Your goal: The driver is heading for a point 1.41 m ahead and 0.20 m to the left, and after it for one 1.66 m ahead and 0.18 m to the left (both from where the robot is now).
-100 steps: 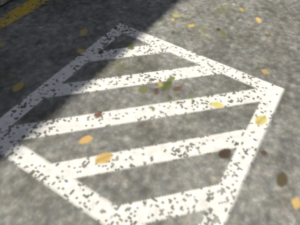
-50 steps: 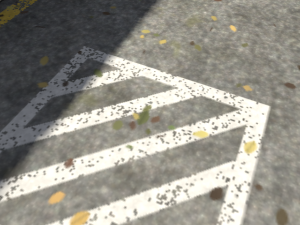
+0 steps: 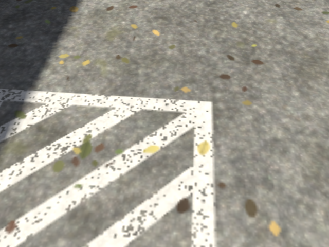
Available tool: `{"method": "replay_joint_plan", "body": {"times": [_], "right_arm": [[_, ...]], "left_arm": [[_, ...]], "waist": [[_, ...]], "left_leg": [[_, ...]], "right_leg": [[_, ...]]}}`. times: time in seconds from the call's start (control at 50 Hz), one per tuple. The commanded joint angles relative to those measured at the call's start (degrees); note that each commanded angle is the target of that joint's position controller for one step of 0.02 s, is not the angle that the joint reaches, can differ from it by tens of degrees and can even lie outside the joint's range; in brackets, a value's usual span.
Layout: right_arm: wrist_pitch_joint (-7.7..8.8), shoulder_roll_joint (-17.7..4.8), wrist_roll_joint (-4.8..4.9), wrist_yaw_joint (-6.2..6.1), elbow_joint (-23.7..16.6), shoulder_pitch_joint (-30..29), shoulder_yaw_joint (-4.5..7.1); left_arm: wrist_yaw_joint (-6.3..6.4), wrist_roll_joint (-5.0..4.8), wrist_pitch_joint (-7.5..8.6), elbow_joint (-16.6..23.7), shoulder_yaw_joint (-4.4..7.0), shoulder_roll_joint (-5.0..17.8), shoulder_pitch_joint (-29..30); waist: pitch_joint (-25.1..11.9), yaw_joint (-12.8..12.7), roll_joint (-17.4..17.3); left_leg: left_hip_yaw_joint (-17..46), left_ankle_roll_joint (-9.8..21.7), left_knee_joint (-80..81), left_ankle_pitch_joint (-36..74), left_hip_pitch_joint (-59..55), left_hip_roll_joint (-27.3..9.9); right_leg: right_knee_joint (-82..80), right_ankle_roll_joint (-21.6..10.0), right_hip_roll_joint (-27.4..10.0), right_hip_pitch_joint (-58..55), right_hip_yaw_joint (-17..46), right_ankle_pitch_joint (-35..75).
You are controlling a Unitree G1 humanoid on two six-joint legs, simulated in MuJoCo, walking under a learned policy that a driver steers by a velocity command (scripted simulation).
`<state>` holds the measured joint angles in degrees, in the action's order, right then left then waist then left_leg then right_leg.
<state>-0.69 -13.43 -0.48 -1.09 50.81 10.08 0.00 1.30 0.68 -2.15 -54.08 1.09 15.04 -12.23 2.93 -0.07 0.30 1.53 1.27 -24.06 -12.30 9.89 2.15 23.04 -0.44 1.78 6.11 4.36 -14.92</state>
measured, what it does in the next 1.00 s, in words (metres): walks ahead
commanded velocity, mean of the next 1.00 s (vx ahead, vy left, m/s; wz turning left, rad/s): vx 0.26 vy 0.00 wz -0.01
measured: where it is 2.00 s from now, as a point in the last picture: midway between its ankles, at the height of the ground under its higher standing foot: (163, 185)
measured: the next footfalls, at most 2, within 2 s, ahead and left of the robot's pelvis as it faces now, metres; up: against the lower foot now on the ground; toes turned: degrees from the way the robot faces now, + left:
right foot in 1.02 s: +0.43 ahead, -0.04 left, +0.00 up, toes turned -3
left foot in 1.56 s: +0.74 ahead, +0.12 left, +0.00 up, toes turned +5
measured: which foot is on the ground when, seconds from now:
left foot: down 0.00-1.00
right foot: down 0.00-0.54, up 0.56-1.00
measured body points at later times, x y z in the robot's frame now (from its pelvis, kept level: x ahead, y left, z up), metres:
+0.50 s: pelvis +0.03 +0.00 +0.00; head +0.02 +0.02 +0.45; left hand +0.00 +0.26 -0.16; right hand +0.07 -0.26 -0.14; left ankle +0.02 +0.10 -0.73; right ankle -0.03 -0.12 -0.74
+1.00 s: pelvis +0.25 +0.02 -0.02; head +0.29 +0.03 +0.42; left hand +0.45 +0.24 -0.14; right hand +0.13 -0.20 -0.16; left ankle +0.04 +0.10 -0.74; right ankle +0.39 -0.04 -0.74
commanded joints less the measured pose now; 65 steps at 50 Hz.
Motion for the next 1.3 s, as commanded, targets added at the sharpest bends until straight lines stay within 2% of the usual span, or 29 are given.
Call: {"method": "replay_joint_plan", "body": {"times": [0.02, 0.26, 0.32, 0.36, 0.4, 0.46, 0.5, 0.52, 0.54, 0.56, 0.58, 0.6, 0.62, 0.64, 0.7, 0.76, 0.88, 0.94, 0.98, 1.0, 1.02, 1.04, 1.06, 1.08, 1.1, 1.14, 1.2, 1.24, 1.3], "right_arm": [[0.20, -7.54, 0.01, -0.20, -0.36, 0.25, 1.98], [0.09, -6.07, -0.07, -0.37, 7.69, 2.70, 1.38], [-0.19, -6.49, -0.58, -0.17, 8.13, 3.19, 1.68], [-0.13, -5.06, -1.34, 0.43, 6.59, 0.65, 1.49], [0.85, -3.93, -1.82, 0.85, 5.32, -0.44, 1.22], [2.63, -4.81, -1.26, 1.72, 4.37, 0.54, 1.72], [3.44, -3.56, -0.67, 1.75, 5.62, 5.47, 1.85], [3.61, -3.08, -0.49, 1.49, 7.96, 11.35, 2.11], [3.90, -4.67, -0.78, 0.97, 9.91, 17.08, 2.75], [4.40, -9.83, -1.46, 0.43, 10.78, 24.24, 3.87], [3.99, -12.60, -0.87, 0.70, 12.35, 26.62, 4.53], [3.95, -9.80, -0.92, 0.78, 10.61, 20.36, 3.89], [4.56, -7.58, -0.79, 1.07, 8.69, 15.40, 3.33], [5.14, -6.52, -0.67, 1.11, 7.80, 13.17, 3.02], [6.41, -4.07, -0.50, 0.82, 9.23, 16.52, 2.09], [6.52, -3.32, -0.32, 0.62, 11.03, 21.14, 1.59], [6.43, -3.43, -0.61, 0.04, 11.88, 22.61, 1.07], [6.70, -4.73, -0.59, -0.12, 11.97, 20.41, 1.33], [6.45, -6.00, -0.68, -0.28, 11.61, 18.46, 1.77], [6.20, -6.38, -0.33, -0.15, 11.26, 17.24, 1.89], [6.16, -3.86, -0.18, 0.20, 9.79, 18.36, 1.27], [5.75, 2.57, 1.22, 1.05, 9.75, 25.98, 0.57], [5.47, -4.07, -0.27, 0.74, 9.15, 19.21, 2.08], [5.82, -4.58, -0.45, 1.05, 6.83, 13.51, 2.51], [6.04, -3.86, -0.48, 1.17, 6.42, 11.47, 2.57], [4.73, -1.52, -1.51, 1.70, 6.70, 12.67, 2.42], [3.29, -0.18, -1.85, 2.40, 5.75, 10.72, 2.47], [2.79, -0.87, -1.95, 2.66, 3.59, 4.99, 2.59], [2.86, -1.01, -1.35, 2.89, 0.59, -3.36, 2.35]], "left_arm": [[0.19, 0.16, 1.49, 0.24, 0.69, 5.96, 0.32], [0.83, -0.09, 2.01, -6.02, -0.36, 5.03, -0.80], [0.77, 0.00, 1.36, -6.81, 0.75, 7.59, -2.88], [0.57, 0.17, 0.94, -7.34, 1.67, 8.99, -6.07], [0.46, 0.45, 1.38, -7.54, 2.12, 8.21, -6.86], [0.10, 0.59, 2.77, -7.07, 2.63, 7.98, -5.69], [-0.18, -0.01, 3.24, -6.36, 2.82, 7.51, -2.74], [-0.30, -0.04, 3.31, -5.75, 2.82, 6.95, -1.37], [-0.43, 0.41, 3.75, -4.81, 2.39, 5.18, -0.39], [-0.99, 0.15, 4.43, -2.85, 0.92, 0.05, 0.31], [-1.34, 1.11, 4.66, -1.58, 1.66, 3.04, 1.56], [-1.82, 1.75, 4.89, -1.43, 2.01, 4.61, 2.32], [-2.54, 1.36, 5.28, -2.14, 1.77, 3.54, 1.81], [-2.99, 1.10, 5.65, -2.84, 1.58, 2.53, 0.65], [-3.58, 1.68, 5.11, -2.94, 1.73, 2.36, 1.17], [-3.46, 1.42, 4.39, -0.73, 1.42, 1.20, 6.42], [-3.32, 0.46, 4.34, 5.00, -0.06, -0.86, 18.57], [-2.45, 0.34, 4.68, 5.23, 0.57, 1.08, 14.70], [-1.56, 0.19, 5.41, 1.40, 2.01, 3.70, 1.78], [-1.01, 0.54, 5.88, -1.31, 2.86, 4.88, -7.02], [-0.42, 1.96, 6.07, -2.82, 4.21, 9.43, -15.66], [-0.83, 2.45, 5.69, -2.69, 4.98, 12.40, -15.44], [-1.49, 0.17, 5.40, -2.18, 4.59, 9.00, -9.79], [-1.62, -0.33, 5.68, -0.87, 3.66, 5.91, -3.28], [-1.84, 0.06, 6.32, -0.83, 2.92, 2.91, -0.92], [-1.48, 0.18, 7.37, -2.62, 1.76, -0.38, -1.98], [-1.20, 0.02, 8.64, -4.71, 1.76, 1.08, -6.76], [-1.16, 0.01, 8.71, -5.21, 1.83, 2.29, -9.13], [-1.20, -0.13, 8.47, -5.61, 1.38, 1.87, -12.29]], "waist": [[-1.64, 0.37, 2.41], [0.17, 0.39, 0.21], [0.41, -0.43, 3.28], [4.97, -2.26, 7.25], [7.42, -2.45, 8.57], [5.76, -0.87, 6.84], [5.01, 2.47, 6.45], [4.24, 4.88, 4.61], [3.19, 6.80, -0.65], [-0.88, 8.74, -15.08], [1.49, 7.52, -15.13], [6.43, 3.90, -7.47], [7.67, 1.73, -3.94], [6.61, 0.44, -3.42], [3.14, 0.31, -4.36], [2.92, 1.28, -4.85], [5.64, 3.13, -6.19], [3.14, 0.05, -6.52], [-3.93, -5.35, -6.49], [-8.06, -9.27, -5.48], [-14.33, -10.93, 0.49], [-19.75, -5.65, 12.43], [-13.39, -5.39, 1.75], [-4.65, -3.21, 1.61], [-1.16, -1.56, -0.65], [0.22, 1.70, 0.48], [1.01, 2.68, 1.41], [2.43, 1.85, 1.53], [3.36, -0.14, 1.73]], "left_leg": [[5.56, 1.69, 3.81, 8.61, -4.14, -5.76], [5.50, 0.57, 5.30, 6.24, -2.32, -5.82], [1.98, 1.55, -0.53, -13.18, 2.16, -1.42], [-1.16, 1.94, -8.94, -17.28, 11.61, 0.94], [-2.68, 2.01, -17.50, -12.46, 15.97, -1.88], [-2.52, 2.72, -16.36, -13.68, 16.37, -3.63], [-5.39, 3.46, -6.25, -7.72, 3.46, -1.91], [-6.85, 3.41, -1.24, -4.85, -6.46, 0.32], [-1.70, 3.55, 2.69, -7.52, -15.41, -2.04], [21.86, 6.43, 14.27, -25.17, -21.94, -16.91], [36.66, 10.54, 19.53, -34.28, -17.58, -23.93], [33.90, 11.21, 19.13, -34.45, -12.20, -23.32], [27.95, 10.29, 18.81, -27.80, -9.03, -20.50], [22.18, 9.14, 19.18, -19.29, -8.62, -17.71], [11.44, 8.01, 17.39, 4.59, -12.00, -13.77], [6.52, 8.26, 15.59, 20.32, -13.60, -12.65], [2.15, 8.24, 16.09, 32.07, -10.84, -11.62], [0.72, 7.48, 10.62, 49.17, -13.51, -13.27], [-0.22, 6.38, -3.96, 58.99, -15.36, -13.18], [-1.39, 5.70, -15.30, 52.26, -10.48, -11.76], [-3.16, 5.33, -32.29, 30.58, 0.29, -8.62], [-2.70, 3.28, -54.12, -18.12, 20.75, 2.87], [3.06, 4.88, -56.24, -13.58, 26.17, -0.45], [2.35, 5.20, -53.18, -7.12, 26.93, -3.20], [2.13, 5.24, -50.27, -4.10, 24.40, -4.91], [1.91, 4.09, -45.62, -3.06, 18.29, -6.78], [-0.14, 2.45, -40.89, -1.93, 19.63, -7.54], [-1.66, 1.37, -36.70, 2.04, 24.21, -8.46], [-3.90, 0.22, -27.16, 8.25, 27.02, -8.28]], "right_leg": [[-5.04, -1.53, -5.68, 3.55, 5.31, 9.72], [-6.96, -2.54, -5.86, 3.83, 5.48, 5.69], [-8.58, -5.55, -5.35, 5.02, 8.05, -19.40], [-13.73, -9.70, -10.73, 5.33, 16.55, -33.34], [-17.32, -13.23, -16.98, 5.60, 22.93, -31.76], [-15.70, -12.95, -15.98, 2.56, 18.50, -21.71], [-12.06, -10.76, -12.23, 9.76, 12.18, -17.76], [-7.67, -9.72, -9.69, 15.57, 9.36, -17.37], [0.88, -8.24, -6.43, 22.32, 5.65, -15.31], [20.73, -5.40, 0.70, 29.78, -3.59, -13.99], [31.67, -5.56, 2.54, 35.84, -3.68, -17.48], [37.60, -6.33, -1.58, 37.22, -1.03, -12.31], [38.46, -6.21, -3.84, 36.18, -0.78, -6.26], [37.53, -5.47, -5.15, 34.18, -1.46, -2.10], [36.99, -3.28, -5.48, 33.17, -4.85, 3.19], [34.91, -1.79, -4.91, 36.10, -7.55, 4.80], [15.33, -2.34, -1.91, 29.47, -12.18, 10.11], [10.86, -5.74, 0.44, 20.84, -12.58, 9.05], [8.50, -8.06, 2.90, 8.47, -11.80, 7.00], [4.52, -9.31, 1.30, -2.92, -10.18, 8.92], [3.54, -11.81, -11.45, -15.64, 4.12, -1.66], [-3.47, -21.70, -26.48, -27.88, 34.63, -4.95], [-8.84, -19.49, -22.80, -20.71, 34.84, -14.69], [-11.18, -17.50, -21.10, -10.71, 25.25, -12.96], [-13.04, -16.08, -18.78, -3.89, 19.52, -5.03], [-14.33, -13.25, -14.70, 3.79, 10.44, 5.50], [-15.49, -12.83, -12.96, 4.84, 4.95, 13.54], [-16.75, -12.42, -12.22, 3.73, 2.80, 15.83], [-16.74, -10.75, -10.38, 1.31, -0.32, 22.96]]}}
Keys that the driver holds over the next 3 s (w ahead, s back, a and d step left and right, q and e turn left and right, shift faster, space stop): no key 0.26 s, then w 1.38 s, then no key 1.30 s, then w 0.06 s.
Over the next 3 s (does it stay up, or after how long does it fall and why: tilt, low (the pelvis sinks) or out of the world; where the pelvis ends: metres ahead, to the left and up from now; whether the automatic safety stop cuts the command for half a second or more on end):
stays up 0.83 0.06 0.00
